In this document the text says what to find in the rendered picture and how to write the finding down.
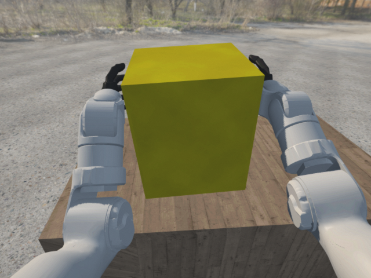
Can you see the right robot hand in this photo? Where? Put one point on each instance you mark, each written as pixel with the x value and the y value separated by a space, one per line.
pixel 262 66

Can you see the robot right upper arm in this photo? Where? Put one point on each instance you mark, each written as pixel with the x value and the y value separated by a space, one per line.
pixel 330 206

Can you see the pedestal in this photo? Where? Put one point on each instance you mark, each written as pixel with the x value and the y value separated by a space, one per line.
pixel 235 234

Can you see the left robot hand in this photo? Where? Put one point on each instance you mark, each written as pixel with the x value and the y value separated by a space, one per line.
pixel 112 79

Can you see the right robot forearm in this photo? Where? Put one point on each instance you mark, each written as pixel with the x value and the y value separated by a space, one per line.
pixel 305 149

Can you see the left robot forearm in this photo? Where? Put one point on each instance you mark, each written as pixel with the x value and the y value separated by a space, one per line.
pixel 100 147

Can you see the carton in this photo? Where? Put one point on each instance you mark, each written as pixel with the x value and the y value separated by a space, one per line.
pixel 192 113

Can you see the robot left upper arm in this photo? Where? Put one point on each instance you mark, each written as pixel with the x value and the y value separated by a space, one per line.
pixel 95 230

